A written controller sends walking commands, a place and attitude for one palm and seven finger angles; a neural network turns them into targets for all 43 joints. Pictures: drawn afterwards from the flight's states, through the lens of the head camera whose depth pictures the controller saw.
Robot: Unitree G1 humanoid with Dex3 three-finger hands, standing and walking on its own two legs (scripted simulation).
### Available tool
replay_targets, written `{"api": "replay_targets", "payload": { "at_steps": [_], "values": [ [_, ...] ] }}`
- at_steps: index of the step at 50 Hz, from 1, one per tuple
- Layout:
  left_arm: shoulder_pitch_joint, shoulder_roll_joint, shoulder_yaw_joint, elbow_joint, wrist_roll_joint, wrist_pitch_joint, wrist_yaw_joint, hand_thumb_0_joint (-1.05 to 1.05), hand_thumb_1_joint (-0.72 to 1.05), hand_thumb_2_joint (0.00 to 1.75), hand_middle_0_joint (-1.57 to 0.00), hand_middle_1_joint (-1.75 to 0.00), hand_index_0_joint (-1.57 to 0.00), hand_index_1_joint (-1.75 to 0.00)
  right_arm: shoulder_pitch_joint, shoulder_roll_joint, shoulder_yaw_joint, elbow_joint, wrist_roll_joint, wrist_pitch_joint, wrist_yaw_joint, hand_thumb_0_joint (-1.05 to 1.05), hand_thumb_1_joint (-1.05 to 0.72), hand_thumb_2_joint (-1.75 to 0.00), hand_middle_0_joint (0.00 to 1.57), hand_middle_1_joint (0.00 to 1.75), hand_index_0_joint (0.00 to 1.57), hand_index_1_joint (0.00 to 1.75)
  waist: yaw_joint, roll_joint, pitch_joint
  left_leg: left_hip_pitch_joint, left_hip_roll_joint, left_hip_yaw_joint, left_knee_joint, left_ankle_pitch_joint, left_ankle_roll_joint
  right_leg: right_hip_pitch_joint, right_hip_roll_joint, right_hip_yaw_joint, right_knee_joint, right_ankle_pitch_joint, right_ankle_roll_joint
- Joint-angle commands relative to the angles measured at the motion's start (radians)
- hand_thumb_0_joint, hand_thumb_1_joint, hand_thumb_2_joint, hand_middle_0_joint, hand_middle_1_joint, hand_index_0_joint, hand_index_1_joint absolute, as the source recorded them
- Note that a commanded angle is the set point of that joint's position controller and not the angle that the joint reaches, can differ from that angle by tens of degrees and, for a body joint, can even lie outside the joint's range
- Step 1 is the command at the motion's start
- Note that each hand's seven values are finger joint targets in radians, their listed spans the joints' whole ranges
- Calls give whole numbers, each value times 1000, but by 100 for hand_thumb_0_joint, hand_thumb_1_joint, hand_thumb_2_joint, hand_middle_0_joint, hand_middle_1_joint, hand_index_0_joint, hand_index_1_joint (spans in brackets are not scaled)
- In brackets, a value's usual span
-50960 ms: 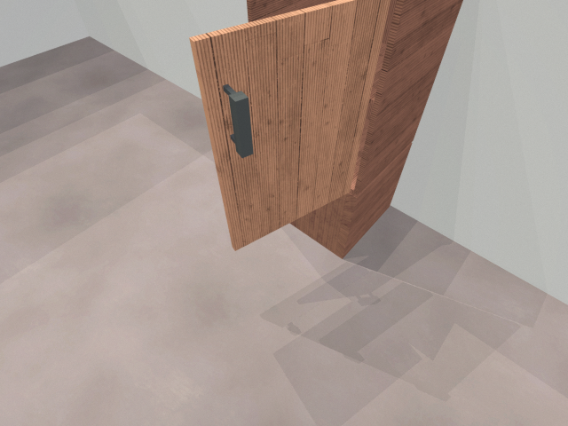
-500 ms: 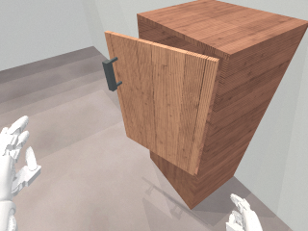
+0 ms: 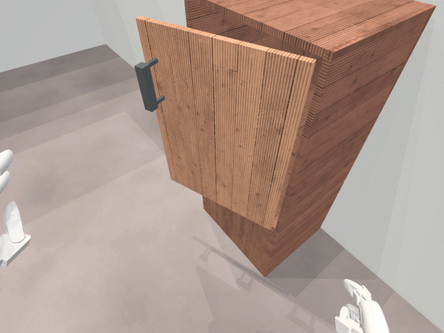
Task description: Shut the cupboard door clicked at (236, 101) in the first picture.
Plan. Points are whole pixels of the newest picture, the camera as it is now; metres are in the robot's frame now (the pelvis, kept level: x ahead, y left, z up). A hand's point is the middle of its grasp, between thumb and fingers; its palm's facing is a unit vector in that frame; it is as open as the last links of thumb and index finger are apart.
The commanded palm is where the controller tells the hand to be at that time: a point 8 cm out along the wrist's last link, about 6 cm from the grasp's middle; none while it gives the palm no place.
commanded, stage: step back with the hand held close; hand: left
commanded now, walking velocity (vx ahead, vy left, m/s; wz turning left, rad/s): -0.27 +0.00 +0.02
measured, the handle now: (152, 84) +0.68 +0.23 +0.10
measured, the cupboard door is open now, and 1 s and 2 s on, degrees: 20 20 20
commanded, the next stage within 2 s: stop stepping back and stand still in 1.06 s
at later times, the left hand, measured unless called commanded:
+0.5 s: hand out of the picture +0.10 +0.26 +0.18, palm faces +0.52 -0.73 -0.44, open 7.4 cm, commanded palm +0.04 +0.30 +0.18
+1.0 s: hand out of the picture +0.00 +0.27 +0.18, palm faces +0.58 -0.72 -0.39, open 7.4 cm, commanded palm -0.06 +0.30 +0.18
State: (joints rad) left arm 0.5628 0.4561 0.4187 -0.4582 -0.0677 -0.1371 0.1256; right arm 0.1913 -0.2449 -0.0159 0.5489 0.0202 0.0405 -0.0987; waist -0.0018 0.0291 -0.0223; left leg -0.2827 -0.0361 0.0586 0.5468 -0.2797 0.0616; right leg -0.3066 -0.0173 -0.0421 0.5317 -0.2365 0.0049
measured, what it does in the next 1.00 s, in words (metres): walks backwards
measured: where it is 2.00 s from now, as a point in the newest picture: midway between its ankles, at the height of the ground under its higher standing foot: outside the picture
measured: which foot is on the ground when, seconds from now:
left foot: down 0.00-0.82, up 0.84-1.00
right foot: down 0.00-1.00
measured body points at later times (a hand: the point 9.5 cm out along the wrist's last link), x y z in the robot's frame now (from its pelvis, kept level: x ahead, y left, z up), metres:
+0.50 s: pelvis -0.08 -0.01 -0.02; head -0.09 +0.00 +0.43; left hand +0.07 +0.30 +0.20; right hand +0.07 -0.25 -0.10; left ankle +0.00 +0.08 -0.73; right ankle +0.02 -0.12 -0.73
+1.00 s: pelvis -0.16 -0.01 -0.01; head -0.17 +0.01 +0.44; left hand -0.04 +0.31 +0.20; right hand +0.04 -0.23 -0.08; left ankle -0.19 +0.11 -0.72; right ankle -0.01 -0.12 -0.73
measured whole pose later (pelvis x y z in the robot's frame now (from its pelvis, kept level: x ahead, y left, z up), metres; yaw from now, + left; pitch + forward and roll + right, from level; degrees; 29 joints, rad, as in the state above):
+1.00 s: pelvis -0.16 -0.01 -0.01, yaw +7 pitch +1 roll +2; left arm 0.49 0.42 0.44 -0.56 -0.01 -0.22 0.17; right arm 0.21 -0.19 0.00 0.61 -0.01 -0.04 -0.06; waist 0.02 -0.11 -0.05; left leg -0.35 0.00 0.04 0.73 -0.46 -0.01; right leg -0.51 -0.03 0.07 0.56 -0.07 0.01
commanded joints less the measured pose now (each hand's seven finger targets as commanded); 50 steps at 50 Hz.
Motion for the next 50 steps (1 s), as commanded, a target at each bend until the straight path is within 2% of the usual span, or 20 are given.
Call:
{"api": "replay_targets", "payload": {
  "at_steps": [1,6,10,15,20,23,26,30,32,35,37,38,39,40,41,42,43,46,49,50],
  "values": [
    [-25,150,137,-178,2,-70,34,0,90,90,-20,-30,-20,-30,-84,-129,-38,-162,-6,-53,-7,0,-90,-90,20,30,20,30,8,76,-112,-193,187,-183,-173,232,-5,221,-18,66,61,224,0],
    [-101,123,121,-163,30,-91,36,0,90,90,-20,-30,-20,-30,-70,-139,-36,-163,-7,-79,-6,0,-90,-90,20,30,20,30,1,97,-20,-492,214,-221,-271,-279,40,327,4,77,129,99,7],
    [-163,124,124,-173,57,-112,40,0,90,90,-20,-30,-20,-30,-58,-142,-38,-162,-10,-99,-5,0,-90,-90,20,30,20,30,-2,66,-10,-604,207,-221,-248,-464,60,357,0,108,148,7,5],
    [-186,146,145,-246,69,-144,50,0,90,90,-20,-30,-20,-30,-48,-135,-36,-157,-16,-130,2,0,-90,-90,20,30,20,30,-6,52,-28,-562,166,-209,-160,-484,48,265,-25,174,93,-110,-20],
    [-159,159,160,-253,60,-168,63,0,90,90,-20,-30,-20,-30,-33,-113,-29,-130,-25,-146,12,0,-90,-90,20,30,20,30,-14,-11,-15,-398,107,-171,-21,-372,6,39,-97,279,-59,-212,-66],
    [-134,151,154,-237,48,-175,68,0,90,90,-20,-30,-20,-30,-22,-106,-27,-114,-23,-148,19,0,-90,-90,20,30,20,30,-19,-34,-41,-314,104,-170,-21,-300,-7,-19,-104,251,-78,-191,-63],
    [-110,156,172,-211,48,-182,72,0,90,90,-20,-30,-20,-30,-26,-121,-35,-111,-17,-153,16,0,-90,-90,20,30,20,30,-17,15,-58,-394,146,-198,-104,-365,18,63,-47,194,5,-153,-32],
    [-94,151,198,-212,51,-187,63,0,90,90,-20,-30,-20,-30,-51,-131,-44,-116,-15,-168,10,0,-90,-90,20,30,20,30,2,138,-93,-607,278,-292,-260,-409,67,304,55,91,301,66,5],
    [-81,186,233,-213,51,-186,54,0,90,90,-20,-30,-20,-30,-63,-135,-55,-118,-13,-177,10,0,-90,-90,20,30,20,30,6,108,-119,-599,300,-283,-243,-400,73,328,67,108,313,73,9],
    [-58,142,208,-193,53,-188,36,0,90,90,-20,-30,-20,-30,-60,-138,-55,-118,-9,-179,13,0,-90,-90,20,30,20,30,-3,111,-58,-661,291,-221,-217,-535,60,302,63,153,285,-24,-11],
    [-144,154,204,-255,61,-184,31,0,90,90,-20,-30,-20,-30,-69,-132,-57,-114,-14,-179,14,0,-90,-90,20,30,20,30,-1,72,-52,-650,240,-168,-131,-551,44,249,22,237,226,-91,-31],
    [-162,144,184,-270,61,-184,33,0,90,90,-20,-30,-20,-30,-63,-118,-55,-113,-14,-180,15,0,-90,-90,20,30,20,30,-5,33,-35,-589,194,-132,-48,-529,17,138,-24,320,130,-176,-55],
    [-178,158,179,-280,57,-177,39,0,90,90,-20,-30,-20,-30,-63,-104,-53,-112,-18,-179,20,0,-90,-90,20,30,20,30,-6,-39,-13,-494,140,-104,87,-478,-16,-29,-105,451,-27,-322,-94],
    [-190,163,158,-270,51,-160,51,0,90,90,-20,-30,-20,-30,-60,-78,-49,-91,-23,-170,29,0,-90,-90,20,30,20,30,-5,-158,-4,-332,79,-74,290,-363,-61,-236,-234,601,-235,-504,-152],
    [-221,171,128,-277,54,-146,65,0,90,90,-20,-30,-20,-30,-65,-51,-45,-57,-26,-155,44,0,-90,-90,20,30,20,30,-6,-269,-29,-157,43,-37,554,-248,-95,-372,-350,668,-390,-588,-202],
    [-243,190,136,-283,55,-139,75,0,90,90,-20,-30,-20,-30,-68,-58,-51,-38,-37,-143,50,0,-90,-90,20,30,20,30,-15,-272,-46,-122,31,-60,701,-227,-99,-388,-369,665,-437,-515,-222],
    [-219,184,132,-268,52,-129,71,0,90,90,-20,-30,-20,-30,-56,-47,-43,-36,-38,-132,49,0,-90,-90,20,30,20,30,-22,-285,-86,-130,40,-75,712,-199,-98,-327,-339,564,-401,-431,-198],
    [-165,184,156,-267,54,-130,65,0,90,90,-20,-30,-20,-30,-60,-38,-28,-71,-30,-121,32,0,-90,-90,20,30,20,30,3,-214,-61,-45,52,-60,366,-240,-79,-260,-208,360,-263,-115,-132],
    [-162,153,133,-274,41,-150,63,0,90,90,-20,-30,-20,-30,-33,-78,-25,-45,-26,-126,13,0,-90,-90,20,30,20,30,-25,65,-64,-59,57,-12,-177,-147,-63,-95,-87,251,-36,23,-46],
    [-181,145,141,-281,41,-163,65,0,90,90,-20,-30,-20,-30,-42,-107,-37,-57,-29,-136,5,0,-90,-90,20,30,20,30,-21,234,-54,-182,220,-164,-267,-150,4,-24,4,190,178,53,-2]
  ]
}}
